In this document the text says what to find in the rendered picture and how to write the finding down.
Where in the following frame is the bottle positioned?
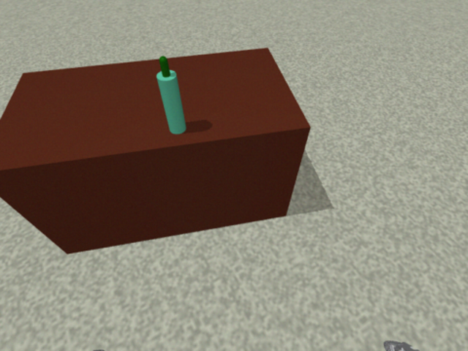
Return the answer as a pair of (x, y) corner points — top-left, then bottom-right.
(156, 56), (186, 135)

